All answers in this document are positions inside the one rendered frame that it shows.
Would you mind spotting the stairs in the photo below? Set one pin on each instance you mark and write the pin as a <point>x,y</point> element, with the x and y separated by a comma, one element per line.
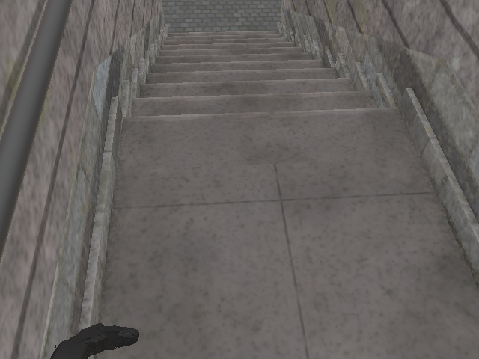
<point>239,72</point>

